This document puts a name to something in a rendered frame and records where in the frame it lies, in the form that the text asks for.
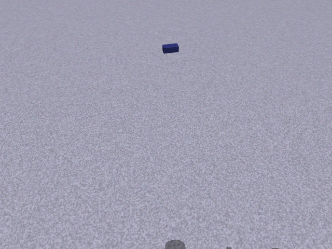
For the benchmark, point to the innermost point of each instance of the carton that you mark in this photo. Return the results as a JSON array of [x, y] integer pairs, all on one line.
[[170, 48]]

